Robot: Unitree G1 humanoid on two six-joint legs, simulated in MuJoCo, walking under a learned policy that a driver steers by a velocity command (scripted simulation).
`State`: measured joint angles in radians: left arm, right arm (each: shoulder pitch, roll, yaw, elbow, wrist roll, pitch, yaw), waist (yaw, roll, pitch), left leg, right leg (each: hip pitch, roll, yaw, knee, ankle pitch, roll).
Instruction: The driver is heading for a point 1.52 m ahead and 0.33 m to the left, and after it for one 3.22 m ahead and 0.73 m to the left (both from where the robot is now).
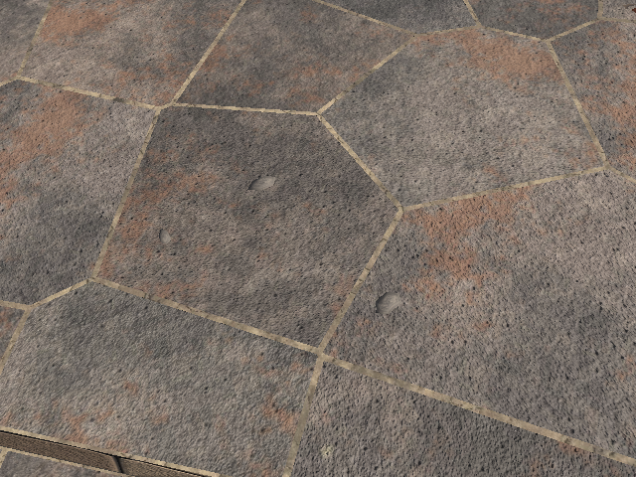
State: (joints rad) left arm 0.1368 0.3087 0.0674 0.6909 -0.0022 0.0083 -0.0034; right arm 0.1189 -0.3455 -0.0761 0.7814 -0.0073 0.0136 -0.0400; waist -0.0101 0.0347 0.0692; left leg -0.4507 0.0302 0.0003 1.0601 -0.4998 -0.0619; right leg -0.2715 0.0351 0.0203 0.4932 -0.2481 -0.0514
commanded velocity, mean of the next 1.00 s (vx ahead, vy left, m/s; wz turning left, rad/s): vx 0.11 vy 0.00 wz -0.14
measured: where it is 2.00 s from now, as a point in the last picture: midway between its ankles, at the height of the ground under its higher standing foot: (297, 348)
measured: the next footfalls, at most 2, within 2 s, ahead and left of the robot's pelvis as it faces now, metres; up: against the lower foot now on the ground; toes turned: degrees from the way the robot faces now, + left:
left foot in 0.32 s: +0.06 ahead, +0.14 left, +0.00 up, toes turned -6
left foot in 1.16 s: +0.28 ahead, +0.14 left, +0.12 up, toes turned +2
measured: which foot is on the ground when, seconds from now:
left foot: up 0.00-0.30, down 0.32-0.90, up 0.92-1.00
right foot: down 0.00-1.00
